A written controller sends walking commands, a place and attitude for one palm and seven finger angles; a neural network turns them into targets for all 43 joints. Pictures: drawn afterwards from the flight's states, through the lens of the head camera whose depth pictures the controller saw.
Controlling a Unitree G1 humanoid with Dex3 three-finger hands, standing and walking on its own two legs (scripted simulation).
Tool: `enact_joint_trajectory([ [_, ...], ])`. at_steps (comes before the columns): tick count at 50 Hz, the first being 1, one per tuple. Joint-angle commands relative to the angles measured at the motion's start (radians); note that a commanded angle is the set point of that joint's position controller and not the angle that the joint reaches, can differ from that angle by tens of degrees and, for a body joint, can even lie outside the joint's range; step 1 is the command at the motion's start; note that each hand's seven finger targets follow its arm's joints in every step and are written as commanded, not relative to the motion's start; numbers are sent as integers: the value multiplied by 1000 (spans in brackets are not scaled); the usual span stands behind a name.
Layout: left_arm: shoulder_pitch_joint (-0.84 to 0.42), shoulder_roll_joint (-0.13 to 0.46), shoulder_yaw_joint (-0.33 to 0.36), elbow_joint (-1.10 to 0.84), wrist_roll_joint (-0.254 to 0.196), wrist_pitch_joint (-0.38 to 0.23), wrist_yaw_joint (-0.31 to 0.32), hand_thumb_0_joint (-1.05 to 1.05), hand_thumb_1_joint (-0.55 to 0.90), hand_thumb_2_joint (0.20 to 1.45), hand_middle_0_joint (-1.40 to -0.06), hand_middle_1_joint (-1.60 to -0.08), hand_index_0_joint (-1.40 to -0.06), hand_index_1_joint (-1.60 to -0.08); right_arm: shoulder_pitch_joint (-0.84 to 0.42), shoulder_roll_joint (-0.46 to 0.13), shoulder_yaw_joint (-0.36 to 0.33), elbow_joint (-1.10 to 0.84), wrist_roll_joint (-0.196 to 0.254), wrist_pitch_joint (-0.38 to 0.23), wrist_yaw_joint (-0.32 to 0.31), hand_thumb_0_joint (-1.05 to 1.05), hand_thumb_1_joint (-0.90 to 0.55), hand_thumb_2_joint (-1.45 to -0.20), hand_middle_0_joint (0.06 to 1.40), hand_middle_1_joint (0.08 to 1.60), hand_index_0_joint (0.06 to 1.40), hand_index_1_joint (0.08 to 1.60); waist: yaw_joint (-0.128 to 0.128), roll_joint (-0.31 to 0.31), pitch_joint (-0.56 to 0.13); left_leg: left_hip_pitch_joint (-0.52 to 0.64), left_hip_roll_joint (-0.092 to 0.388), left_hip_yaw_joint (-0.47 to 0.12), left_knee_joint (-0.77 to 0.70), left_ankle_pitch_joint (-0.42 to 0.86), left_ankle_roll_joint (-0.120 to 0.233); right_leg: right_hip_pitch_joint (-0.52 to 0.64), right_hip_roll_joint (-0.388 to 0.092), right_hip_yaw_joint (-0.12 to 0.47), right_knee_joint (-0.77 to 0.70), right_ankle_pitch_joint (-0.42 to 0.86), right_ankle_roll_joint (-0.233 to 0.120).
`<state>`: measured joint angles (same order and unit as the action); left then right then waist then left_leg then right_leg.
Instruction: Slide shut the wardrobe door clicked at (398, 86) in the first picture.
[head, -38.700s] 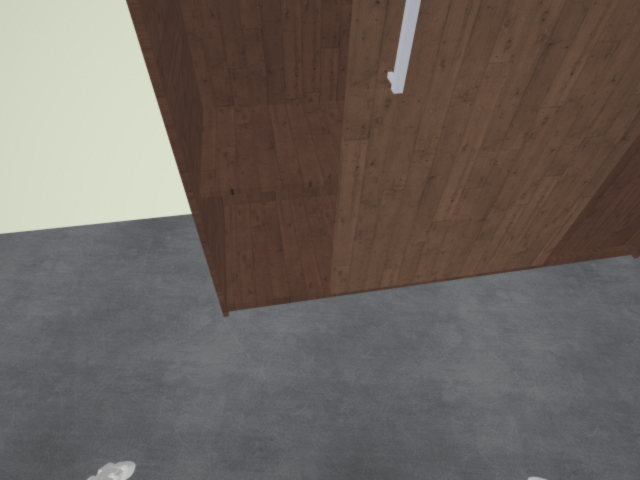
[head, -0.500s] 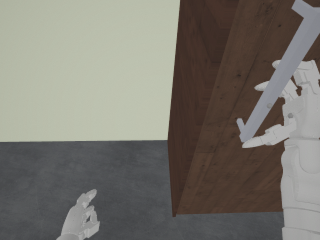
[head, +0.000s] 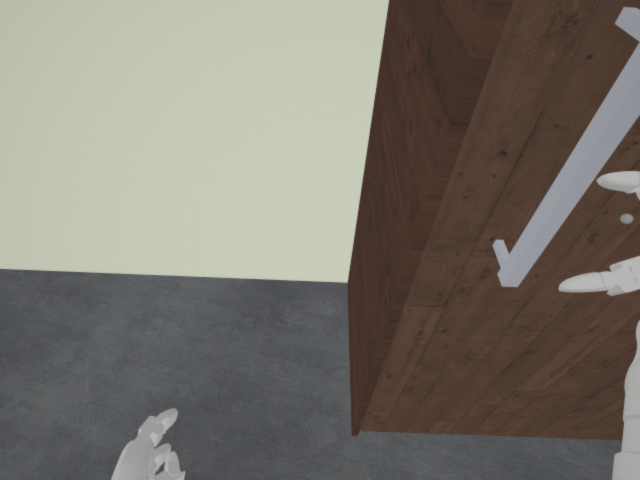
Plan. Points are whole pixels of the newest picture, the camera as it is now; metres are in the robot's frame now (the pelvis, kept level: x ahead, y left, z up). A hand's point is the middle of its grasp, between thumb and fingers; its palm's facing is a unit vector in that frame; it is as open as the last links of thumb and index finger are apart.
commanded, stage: slip the hand off the handle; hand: right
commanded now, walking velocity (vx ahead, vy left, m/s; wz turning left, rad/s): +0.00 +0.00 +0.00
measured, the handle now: (558, 176) +0.37 -0.21 +0.24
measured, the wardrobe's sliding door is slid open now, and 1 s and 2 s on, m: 0.00 0.00 0.00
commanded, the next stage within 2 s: draw the hand back to the body in 0.62 s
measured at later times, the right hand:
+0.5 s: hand out of the picture +0.23 -0.28 +0.23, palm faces +0.26 +0.96 -0.11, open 14.7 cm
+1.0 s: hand out of the picture +0.22 -0.27 +0.20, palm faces +0.05 +0.98 -0.19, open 14.7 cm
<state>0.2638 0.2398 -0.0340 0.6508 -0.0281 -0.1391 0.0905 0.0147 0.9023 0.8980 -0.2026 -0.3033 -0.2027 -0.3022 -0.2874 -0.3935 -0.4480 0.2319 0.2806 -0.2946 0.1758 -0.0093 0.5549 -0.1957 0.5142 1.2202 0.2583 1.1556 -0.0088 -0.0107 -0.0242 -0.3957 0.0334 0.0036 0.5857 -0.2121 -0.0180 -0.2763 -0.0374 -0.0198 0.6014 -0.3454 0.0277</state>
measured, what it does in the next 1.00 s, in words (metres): stands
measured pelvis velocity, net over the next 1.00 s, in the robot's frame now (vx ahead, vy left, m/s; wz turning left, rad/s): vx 0.03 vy -0.03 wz -0.03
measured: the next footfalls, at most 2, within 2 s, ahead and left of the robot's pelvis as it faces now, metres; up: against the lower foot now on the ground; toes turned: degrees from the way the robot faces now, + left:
none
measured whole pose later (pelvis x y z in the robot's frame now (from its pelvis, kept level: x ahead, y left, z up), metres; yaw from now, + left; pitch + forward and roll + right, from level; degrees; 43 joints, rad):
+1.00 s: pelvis +0.03 -0.03 +0.00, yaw -2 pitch -3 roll +1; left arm 0.25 0.23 -0.11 0.59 -0.06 -0.24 0.09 0.02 0.90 0.90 -0.20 -0.30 -0.20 -0.30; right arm 0.23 -0.44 -0.41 -0.40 0.37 0.27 0.36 -0.01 0.55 -0.20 0.25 1.16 0.26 1.15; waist -0.09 -0.06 -0.06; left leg -0.22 0.06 0.02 0.52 -0.24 -0.05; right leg -0.13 -0.01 0.00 0.56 -0.38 0.00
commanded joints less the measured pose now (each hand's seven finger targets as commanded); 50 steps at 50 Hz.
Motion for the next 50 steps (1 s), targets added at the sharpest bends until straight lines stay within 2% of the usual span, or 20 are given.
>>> enact_joint_trajectory([
  [1, -106, 128, 53, -183, 0, -76, -8, 0, 900, 900, -200, -300, -200, -300, -217, -255, -104, -276, 22, -102, 31, 0, 550, -200, 250, 1150, 250, 1150, -50, -38, -252, 246, -11, -8, -63, 32, 31, -75, 41, -28, -96, 148, -26],
  [3, -108, 129, 53, -193, 3, -90, -12, 0, 900, 900, -200, -300, -200, -300, -189, -210, -40, -334, 18, -120, 56, 0, 550, -200, 250, 1150, 250, 1150, -42, -51, -230, 219, -13, -6, -62, 22, 31, -62, 43, -26, -92, 134, -30],
  [5, -104, 131, 54, -192, 4, -101, -9, 0, 900, 900, -200, -300, -200, -300, -166, -194, -22, -367, 32, -126, 78, 0, 550, -200, 250, 1150, 250, 1150, -31, -30, -192, 203, -13, -12, -73, -2, 31, -61, 42, -23, -85, 116, -33],
  [13, -135, 136, 43, -178, -1, -129, 17, 0, 900, 900, -200, -300, -200, -300, -58, -251, -136, -402, 116, -53, 109, 0, 550, -200, 250, 1150, 250, 1150, -59, -3, -99, 204, 7, -37, -137, -181, 27, -86, 44, -3, -92, 31, -28],
  [15, -138, 130, 41, -189, 4, -138, 14, 0, 900, 900, -200, -300, -200, -300, -47, -232, -130, -466, 121, -45, 100, 0, 550, -200, 250, 1150, 250, 1150, -65, 0, -122, 224, 7, -33, -127, -147, 27, -64, 46, -4, -87, 62, -29],
  [16, -141, 126, 40, -190, 4, -143, 11, 0, 900, 900, -200, -300, -200, -300, -8, -217, -121, -478, 117, -40, 99, 0, 550, -200, 250, 1150, 250, 1150, -68, -23, -129, 225, 4, -26, -117, -113, 28, -54, 46, -7, -84, 84, -29],
  [18, -134, 122, 35, -201, 12, -155, 4, 0, 900, 900, -200, -300, -200, -300, 57, -177, -85, -551, 111, -42, 102, 0, 550, -200, 250, 1150, 250, 1150, -73, -40, -159, 240, -7, 0, -75, 21, 31, -19, 49, -5, -80, 156, -30],
  [19, -125, 122, 33, -203, 16, -159, 0, 0, 900, 900, -200, -300, -200, -300, 102, -181, -92, -573, 111, -42, 104, 0, 550, -200, 250, 1150, 250, 1150, -79, -43, -168, 250, -10, 9, -58, 77, 31, -17, 48, -4, -80, 183, -28],
  [21, -114, 125, 29, -201, 18, -162, -4, 0, 900, 900, -200, -300, -200, -300, 147, -168, -80, -597, 113, -34, 115, 0, 550, -200, 250, 1150, 250, 1150, -73, -15, -155, 250, -14, 18, -45, 135, 29, -19, 46, -2, -75, 212, -28],
  [26, -121, 124, 21, -205, 17, -169, 1, 0, 900, 900, -200, -300, -200, -300, 204, -175, -111, -675, 148, 0, 145, 0, 550, -200, 250, 1150, 250, 1150, -78, -40, -118, 239, -21, 30, -46, 141, 32, -6, 45, 12, -79, 219, -21],
  [30, -131, 119, 10, -204, 23, -186, 4, 0, 900, 900, -200, -300, -200, -300, 241, -137, -78, -767, 162, 17, 150, 0, 550, -200, 250, 1150, 250, 1150, -83, -79, -114, 239, -27, 44, -31, 180, 36, 17, 48, 25, -76, 260, -14],
  [35, -118, 120, 6, -176, 23, -196, 13, 0, 900, 900, -200, -300, -200, -300, 213, -118, -42, -742, 143, 43, 127, 0, 550, -200, 250, 1150, 250, 1150, -70, -84, -48, 192, -32, 52, -43, 105, 37, -8, 45, 39, -88, 208, -6],
  [37, -118, 118, 5, -177, 23, -198, 12, 0, 900, 900, -200, -300, -200, -300, 217, -118, -37, -748, 129, 49, 117, 0, 550, -200, 250, 1150, 250, 1150, -74, -84, -69, 198, -31, 58, -34, 105, 38, -5, 44, 47, -96, 218, 0],
  [38, -121, 131, 8, -182, 4, -188, 9, 0, 900, 900, -200, -300, -200, -300, 327, -182, -10, -668, 52, 187, 129, 0, 550, -200, 250, 1150, 250, 1150, -93, -145, -103, 223, -25, 56, -34, 114, 43, 3, 30, 41, -126, 211, -6],
  [39, -142, 121, 3, -216, -3, -180, 7, 0, 900, 900, -200, -300, -200, -300, 260, -143, 24, -803, 57, 244, 132, 0, 550, -200, 250, 1150, 250, 1150, -86, -176, -126, 244, -17, 61, -47, 137, 41, 24, 40, 38, -132, 240, -6],
  [41, -150, 122, 1, -222, -7, -174, 11, 0, 900, 900, -200, -300, -200, -300, 249, -179, -4, -822, 46, 316, 124, 0, 550, -200, 250, 1150, 250, 1150, -87, -146, -138, 269, -22, 68, -51, 150, 39, 25, 36, 41, -133, 264, -5],
  [43, -162, 126, -2, -235, -16, -166, 9, 0, 900, 900, -200, -300, -200, -300, 304, -230, -56, -839, 46, 396, 132, 0, 550, -200, 250, 1150, 250, 1150, -98, -98, -177, 303, -29, 80, -57, 190, 40, 47, 30, 43, -144, 317, -2],
  [46, -195, 121, -14, -259, -33, -167, 7, 0, 900, 900, -200, -300, -200, -300, 331, -250, -96, -876, 88, 491, 168, 0, 550, -200, 250, 1150, 250, 1150, -107, -102, -207, 336, -39, 91, -58, 246, 43, 86, 28, 43, -151, 392, 14],
  [48, -205, 122, -18, -261, -41, -172, 9, 0, 900, 900, -200, -300, -200, -300, 346, -249, -129, -854, 137, 532, 196, 0, 550, -200, 250, 1150, 250, 1150, -106, -66, -194, 329, -49, 100, -70, 257, 40, 101, 28, 46, -157, 398, 15],
  [50, -213, 118, -25, -258, -48, -175, 7, 0, 900, 900, -200, -300, -200, -300, 366, -247, -168, -806, 184, 555, 213, 0, 550, -200, 250, 1150, 250, 1150, -110, -65, -147, 314, -62, 102, -90, 237, 43, 95, 34, 43, -166, 367, 15],
])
